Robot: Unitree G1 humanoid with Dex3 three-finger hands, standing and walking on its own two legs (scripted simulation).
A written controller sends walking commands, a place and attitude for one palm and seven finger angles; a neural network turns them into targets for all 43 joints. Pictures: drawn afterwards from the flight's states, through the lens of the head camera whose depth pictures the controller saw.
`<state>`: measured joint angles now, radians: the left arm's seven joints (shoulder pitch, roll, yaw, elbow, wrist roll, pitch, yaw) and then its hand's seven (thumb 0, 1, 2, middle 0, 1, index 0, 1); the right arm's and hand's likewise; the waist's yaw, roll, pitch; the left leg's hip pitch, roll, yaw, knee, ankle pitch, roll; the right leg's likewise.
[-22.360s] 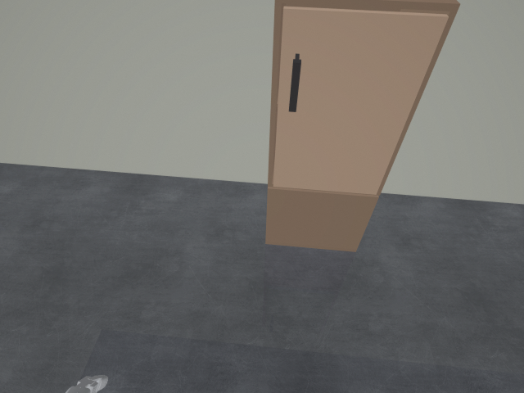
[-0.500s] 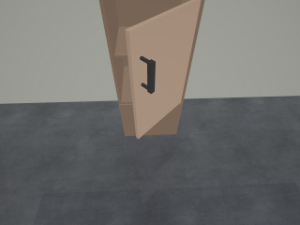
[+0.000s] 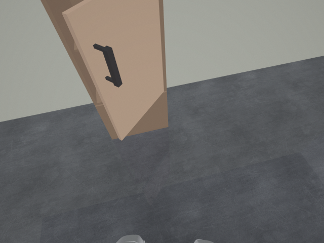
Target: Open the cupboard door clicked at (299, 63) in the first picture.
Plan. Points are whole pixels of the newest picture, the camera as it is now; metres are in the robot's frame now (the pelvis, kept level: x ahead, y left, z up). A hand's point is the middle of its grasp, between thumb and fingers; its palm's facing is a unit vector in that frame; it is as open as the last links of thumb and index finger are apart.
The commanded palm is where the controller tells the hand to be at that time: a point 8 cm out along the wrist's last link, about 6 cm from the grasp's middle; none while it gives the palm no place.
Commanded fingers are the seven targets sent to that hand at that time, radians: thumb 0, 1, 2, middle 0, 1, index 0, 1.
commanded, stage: walk to a spot facing it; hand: left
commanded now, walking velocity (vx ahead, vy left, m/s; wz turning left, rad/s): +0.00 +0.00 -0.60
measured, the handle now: (108, 66) +0.58 +0.22 +0.08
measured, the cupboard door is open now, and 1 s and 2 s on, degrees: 44 44 44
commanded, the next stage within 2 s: none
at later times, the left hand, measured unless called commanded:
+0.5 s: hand (93, 232) +0.15 +0.22 -0.15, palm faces -0.21 -0.95 -0.24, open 7.3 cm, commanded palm none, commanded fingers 0.00 0.90 0.90 -0.20 -0.30 -0.20 -0.30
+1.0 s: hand (132, 217) +0.20 +0.12 -0.15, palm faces -0.56 -0.80 -0.21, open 7.3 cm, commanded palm none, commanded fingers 0.00 0.90 0.90 -0.20 -0.30 -0.20 -0.30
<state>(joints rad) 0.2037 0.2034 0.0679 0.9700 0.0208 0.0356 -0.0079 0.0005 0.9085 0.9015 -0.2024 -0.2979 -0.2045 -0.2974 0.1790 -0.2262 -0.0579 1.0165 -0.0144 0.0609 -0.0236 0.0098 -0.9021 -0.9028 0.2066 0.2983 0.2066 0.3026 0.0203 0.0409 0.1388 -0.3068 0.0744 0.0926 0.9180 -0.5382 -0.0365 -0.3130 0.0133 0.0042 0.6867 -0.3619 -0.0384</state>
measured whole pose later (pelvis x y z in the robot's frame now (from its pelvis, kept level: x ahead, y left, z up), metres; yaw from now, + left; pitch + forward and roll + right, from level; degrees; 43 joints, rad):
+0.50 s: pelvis +0.01 +0.02 +0.02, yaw -17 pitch +1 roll -1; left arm 0.16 0.29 0.11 0.91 0.02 0.06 -0.03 0.00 0.91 0.90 -0.20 -0.30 -0.20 -0.30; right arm 0.14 -0.19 -0.03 0.88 -0.03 0.01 -0.04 0.01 -0.90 -0.90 0.21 0.30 0.21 0.30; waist 0.04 -0.05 0.11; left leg -0.24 0.08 0.02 0.51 -0.29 -0.04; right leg -0.51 0.03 0.03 1.08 -0.48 0.05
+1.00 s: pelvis +0.03 -0.01 +0.02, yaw -36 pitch +1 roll +1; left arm 0.21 0.22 0.06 0.92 0.03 0.04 -0.01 0.00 0.91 0.90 -0.20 -0.30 -0.21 -0.30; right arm 0.16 -0.23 -0.06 0.89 -0.01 0.03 -0.01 0.01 -0.91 -0.90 0.20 0.30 0.20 0.30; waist 0.01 -0.04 0.09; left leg -0.39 0.03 0.03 0.79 -0.43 -0.07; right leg -0.27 0.06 0.14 0.50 -0.25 -0.02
